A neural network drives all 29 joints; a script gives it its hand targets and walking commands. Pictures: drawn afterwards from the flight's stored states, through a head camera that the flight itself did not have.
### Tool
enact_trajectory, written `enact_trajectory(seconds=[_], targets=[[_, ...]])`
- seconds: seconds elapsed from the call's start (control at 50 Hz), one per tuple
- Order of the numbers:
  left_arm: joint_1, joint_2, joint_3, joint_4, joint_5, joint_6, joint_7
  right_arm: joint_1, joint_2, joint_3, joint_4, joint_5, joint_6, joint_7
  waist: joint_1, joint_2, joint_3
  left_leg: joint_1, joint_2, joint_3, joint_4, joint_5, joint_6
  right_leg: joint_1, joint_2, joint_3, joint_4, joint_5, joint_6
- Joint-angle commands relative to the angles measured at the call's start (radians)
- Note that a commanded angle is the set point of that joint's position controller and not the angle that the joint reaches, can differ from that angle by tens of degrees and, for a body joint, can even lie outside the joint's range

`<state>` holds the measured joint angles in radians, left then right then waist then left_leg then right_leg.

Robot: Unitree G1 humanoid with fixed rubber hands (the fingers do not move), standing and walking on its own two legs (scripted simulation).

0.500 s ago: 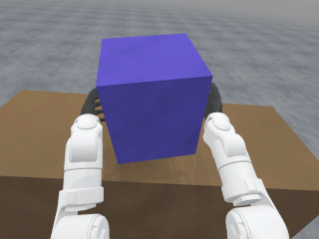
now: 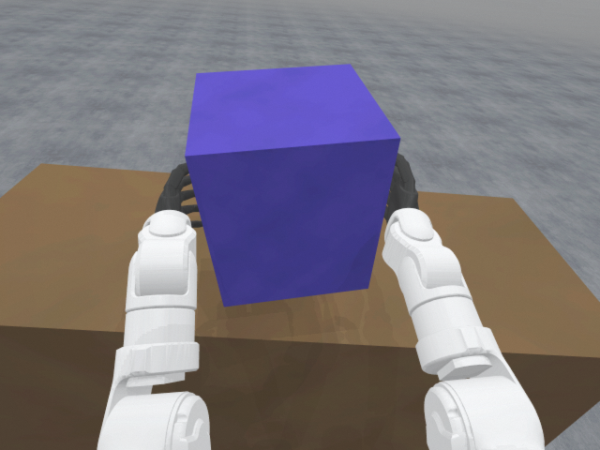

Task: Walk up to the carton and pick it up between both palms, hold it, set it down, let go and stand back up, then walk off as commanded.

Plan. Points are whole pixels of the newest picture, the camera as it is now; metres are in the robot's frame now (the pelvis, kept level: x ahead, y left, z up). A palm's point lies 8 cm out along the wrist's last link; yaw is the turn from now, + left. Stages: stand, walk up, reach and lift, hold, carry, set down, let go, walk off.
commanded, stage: hold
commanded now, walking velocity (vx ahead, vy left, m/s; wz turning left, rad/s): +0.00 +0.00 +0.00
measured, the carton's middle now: (286, 186) +0.41 +0.01 +0.21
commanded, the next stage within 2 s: none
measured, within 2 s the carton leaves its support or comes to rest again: neither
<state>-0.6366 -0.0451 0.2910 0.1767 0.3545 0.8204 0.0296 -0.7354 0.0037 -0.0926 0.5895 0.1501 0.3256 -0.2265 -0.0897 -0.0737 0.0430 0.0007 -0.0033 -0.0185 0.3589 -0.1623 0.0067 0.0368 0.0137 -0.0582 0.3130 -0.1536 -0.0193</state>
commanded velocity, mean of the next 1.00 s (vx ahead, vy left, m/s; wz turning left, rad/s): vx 0.00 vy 0.00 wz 0.00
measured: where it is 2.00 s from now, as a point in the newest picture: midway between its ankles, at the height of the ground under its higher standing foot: outside the picture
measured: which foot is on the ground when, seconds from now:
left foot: down 0.00-1.00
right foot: down 0.00-1.00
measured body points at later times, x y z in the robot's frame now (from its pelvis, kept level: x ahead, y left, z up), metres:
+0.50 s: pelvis +0.00 +0.00 +0.00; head -0.07 +0.03 +0.44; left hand +0.37 +0.15 +0.19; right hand +0.37 -0.15 +0.21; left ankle +0.04 +0.11 -0.75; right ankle +0.03 -0.11 -0.75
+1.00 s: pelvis +0.00 +0.00 +0.00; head -0.07 +0.03 +0.44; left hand +0.37 +0.16 +0.19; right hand +0.37 -0.14 +0.21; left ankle +0.04 +0.11 -0.75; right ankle +0.03 -0.11 -0.75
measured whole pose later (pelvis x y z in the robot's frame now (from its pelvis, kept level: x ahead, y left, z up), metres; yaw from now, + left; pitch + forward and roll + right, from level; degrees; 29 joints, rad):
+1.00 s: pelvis +0.00 +0.00 +0.00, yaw +0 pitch -11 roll -1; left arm -0.60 -0.03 0.27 0.15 0.32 0.81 0.03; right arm -0.70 0.02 -0.09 0.56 0.14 0.31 -0.24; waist -0.10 -0.07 0.02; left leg 0.00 0.00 -0.02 0.36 -0.16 0.00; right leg 0.04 0.01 -0.07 0.31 -0.16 -0.02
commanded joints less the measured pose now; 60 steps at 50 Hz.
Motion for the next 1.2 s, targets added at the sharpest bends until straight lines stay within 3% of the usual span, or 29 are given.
enact_trajectory(seconds=[0.0, 0.06, 0.14, 0.16, 0.2, 0.26, 0.32, 0.34, 0.4, 0.46, 0.52, 0.56, 0.58, 0.62, 0.64, 0.66, 0.7, 0.76, 0.8, 0.84, 0.88, 0.92, 0.94, 0.98, 1.04, 1.06, 1.08, 1.14, 1.18], targets=[[-0.947, -0.488, -0.489, -0.291, -0.248, -0.162, -0.186, -0.867, 0.536, 0.351, -0.353, 0.098, -0.062, 0.165, -0.026, 0.127, -0.541, 0.154, -0.027, 0.039, -0.013, 0.298, -0.03, 0.083, 0.02, -0.015, -0.048, 0.188, 0.056], [-0.915, -0.493, -0.497, -0.296, -0.237, -0.157, -0.191, -0.803, 0.499, 0.33, -0.321, 0.089, -0.048, 0.163, -0.043, 0.158, -0.492, 0.162, -0.018, 0.024, -0.019, 0.297, -0.054, 0.051, 0.022, -0.018, -0.055, 0.145, 0.045], [-0.943, -0.472, -0.482, -0.305, -0.215, -0.159, -0.196, -0.824, 0.517, 0.349, -0.281, 0.077, -0.049, 0.168, -0.028, 0.148, -0.435, 0.094, -0.028, 0.031, -0.045, 0.2, -0.032, 0.068, 0.009, -0.022, -0.041, 0.111, 0.053], [-0.892, -0.481, -0.455, -0.204, -0.196, -0.142, -0.201, -0.832, 0.495, 0.323, -0.28, 0.072, -0.046, 0.166, -0.033, 0.125, -0.37, 0.075, -0.027, 0.032, -0.053, 0.167, -0.023, 0.055, 0.006, -0.014, -0.065, 0.074, 0.052], [-0.895, -0.465, -0.44, -0.249, -0.195, -0.146, -0.209, -0.843, 0.512, 0.326, -0.291, 0.067, -0.052, 0.164, -0.027, 0.106, -0.408, 0.073, -0.033, 0.047, -0.065, 0.148, -0.013, 0.088, 0.003, -0.016, -0.059, 0.106, 0.061], [-1.016, -0.478, -0.513, -0.41, -0.258, -0.187, -0.186, -0.826, 0.553, 0.383, -0.359, 0.094, -0.062, 0.164, -0.034, 0.137, -0.575, 0.159, -0.028, 0.032, -0.013, 0.309, -0.039, 0.083, 0.028, -0.027, -0.027, 0.171, 0.056], [-0.882, -0.516, -0.515, -0.346, -0.238, -0.158, -0.186, -0.826, 0.516, 0.389, -0.397, 0.09, -0.056, 0.155, -0.038, 0.126, -0.519, 0.189, -0.019, 0.019, 0.002, 0.384, -0.055, 0.064, 0.032, -0.025, -0.039, 0.201, 0.057], [-0.82, -0.459, -0.444, -0.219, -0.201, -0.136, -0.201, -0.773, 0.481, 0.361, -0.3, 0.08, -0.031, 0.151, -0.024, 0.098, -0.372, 0.138, -0.021, 0.031, -0.028, 0.297, -0.031, 0.044, 0.026, -0.016, -0.066, 0.15, 0.052], [-0.91, -0.495, -0.466, -0.279, -0.204, -0.143, -0.205, -0.862, 0.502, 0.354, -0.349, 0.096, -0.054, 0.166, -0.012, 0.126, -0.451, 0.098, -0.02, 0.036, -0.052, 0.201, -0.029, 0.067, 0.028, -0.036, -0.05, 0.075, 0.046], [-0.943, -0.472, -0.483, -0.248, -0.244, -0.157, -0.199, -0.877, 0.532, 0.353, -0.367, 0.087, -0.059, 0.164, -0.023, 0.092, -0.448, 0.101, -0.025, 0.042, -0.048, 0.167, -0.019, 0.046, 0.013, -0.019, -0.069, 0.075, 0.053], [-0.947, -0.509, -0.498, -0.308, -0.235, -0.165, -0.186, -0.857, 0.544, 0.364, -0.33, 0.087, -0.061, 0.168, -0.021, 0.128, -0.498, 0.125, -0.02, 0.028, -0.034, 0.257, -0.033, 0.055, 0.029, -0.023, -0.039, 0.121, 0.049], [-0.858, -0.487, -0.457, -0.244, -0.214, -0.149, -0.191, -0.817, 0.507, 0.351, -0.323, 0.082, -0.045, 0.159, -0.028, 0.1, -0.441, 0.13, -0.018, 0.025, -0.038, 0.278, -0.027, 0.06, 0.024, -0.014, -0.057, 0.156, 0.056], [-0.884, -0.479, -0.453, -0.257, -0.214, -0.154, -0.197, -0.858, 0.533, 0.385, -0.357, 0.109, -0.049, 0.159, -0.001, 0.106, -0.46, 0.109, -0.033, 0.039, -0.028, 0.281, -0.022, 0.089, 0.022, -0.02, -0.045, 0.16, 0.061], [-0.873, -0.452, -0.408, -0.235, -0.198, -0.147, -0.211, -0.868, 0.539, 0.385, -0.372, 0.103, -0.046, 0.151, 0.003, 0.066, -0.461, 0.097, -0.034, 0.042, -0.045, 0.223, -0.002, 0.113, 0.017, -0.016, -0.057, 0.139, 0.065], [-0.935, -0.494, -0.475, -0.307, -0.233, -0.162, -0.199, -0.889, 0.539, 0.396, -0.4, 0.118, -0.059, 0.159, -0.006, 0.104, -0.511, 0.118, -0.025, 0.032, -0.033, 0.264, -0.026, 0.07, 0.027, -0.023, -0.047, 0.123, 0.058], [-0.927, -0.463, -0.451, -0.229, -0.217, -0.161, -0.2, -0.886, 0.535, 0.373, -0.353, 0.088, -0.049, 0.159, -0.002, 0.085, -0.441, 0.086, -0.032, 0.041, -0.05, 0.163, -0.009, 0.054, 0.02, -0.026, -0.061, 0.072, 0.05], [-0.901, -0.476, -0.481, -0.332, -0.219, -0.153, -0.202, -0.816, 0.533, 0.382, -0.372, 0.109, -0.049, 0.149, -0.028, 0.139, -0.525, 0.164, -0.029, 0.032, -0.012, 0.333, -0.029, 0.092, 0.02, -0.015, -0.043, 0.217, 0.06], [-0.923, -0.45, -0.442, -0.245, -0.194, -0.149, -0.208, -0.782, 0.496, 0.329, -0.255, 0.081, -0.032, 0.158, -0.032, 0.146, -0.382, 0.1, -0.028, 0.039, -0.049, 0.206, -0.032, 0.049, 0.015, -0.019, -0.059, 0.083, 0.051], [-0.884, -0.452, -0.436, -0.198, -0.21, -0.146, -0.219, -0.829, 0.514, 0.353, -0.321, 0.078, -0.037, 0.153, -0.02, 0.086, -0.389, 0.086, -0.032, 0.042, -0.053, 0.17, -0.017, 0.072, 0.007, -0.011, -0.069, 0.09, 0.057], [-0.963, -0.475, -0.465, -0.294, -0.219, -0.163, -0.213, -0.866, 0.537, 0.345, -0.317, 0.067, -0.052, 0.161, -0.034, 0.103, -0.496, 0.092, -0.03, 0.042, -0.058, 0.169, -0.016, 0.093, 0.013, -0.026, -0.043, 0.108, 0.061], [-0.998, -0.471, -0.467, -0.228, -0.218, -0.17, -0.202, -0.883, 0.517, 0.32, -0.259, 0.047, -0.057, 0.167, -0.03, 0.148, -0.417, 0.094, -0.019, 0.037, -0.063, 0.142, -0.024, 0.025, 0.012, -0.022, -0.067, 0.032, 0.043], [-0.979, -0.468, -0.474, -0.319, -0.231, -0.182, -0.204, -0.823, 0.548, 0.34, -0.304, 0.054, -0.064, 0.163, -0.03, 0.113, -0.513, 0.135, -0.025, 0.043, -0.042, 0.228, -0.031, 0.067, 0.018, -0.028, -0.043, 0.123, 0.05], [-0.98, -0.499, -0.536, -0.363, -0.275, -0.184, -0.195, -0.847, 0.535, 0.348, -0.37, 0.074, -0.075, 0.161, -0.049, 0.152, -0.562, 0.16, -0.02, 0.036, -0.02, 0.301, -0.049, 0.062, 0.022, -0.023, -0.038, 0.181, 0.048], [-0.93, -0.499, -0.493, -0.312, -0.239, -0.172, -0.192, -0.837, 0.538, 0.376, -0.362, 0.084, -0.065, 0.159, -0.034, 0.123, -0.519, 0.161, -0.029, 0.034, -0.004, 0.338, -0.039, 0.093, 0.024, -0.021, -0.04, 0.217, 0.049], [-0.883, -0.462, -0.427, -0.159, -0.178, -0.14, -0.221, -0.809, 0.484, 0.299, -0.26, 0.052, -0.047, 0.16, -0.039, 0.114, -0.316, 0.058, -0.021, 0.042, -0.073, 0.109, -0.019, 0.048, 0.008, -0.021, -0.075, 0.028, 0.047], [-0.906, -0.484, -0.429, -0.189, -0.185, -0.141, -0.22, -0.829, 0.497, 0.275, -0.25, 0.035, -0.052, 0.169, -0.036, 0.118, -0.326, 0.042, -0.023, 0.048, -0.089, 0.064, -0.017, 0.049, 0.003, -0.025, -0.07, -0.004, 0.048], [-0.966, -0.481, -0.435, -0.221, -0.197, -0.159, -0.213, -0.876, 0.519, 0.302, -0.255, 0.039, -0.064, 0.177, -0.015, 0.114, -0.378, 0.021, -0.011, 0.043, -0.1, 0.076, -0.015, 0.078, 0.02, -0.042, -0.047, 0.001, 0.05], [-0.954, -0.499, -0.479, -0.241, -0.218, -0.16, -0.196, -0.853, 0.5, 0.304, -0.256, 0.062, -0.075, 0.183, -0.028, 0.156, -0.472, 0.127, -0.006, 0.035, -0.061, 0.202, -0.04, 0.047, 0.029, -0.034, -0.052, 0.057, 0.037], [-0.926, -0.508, -0.461, -0.252, -0.21, -0.165, -0.185, -0.845, 0.513, 0.325, -0.26, 0.066, -0.077, 0.185, -0.018, 0.119, -0.478, 0.146, -0.015, 0.034, -0.038, 0.286, -0.039, 0.046, 0.034, -0.033, -0.047, 0.124, 0.045]])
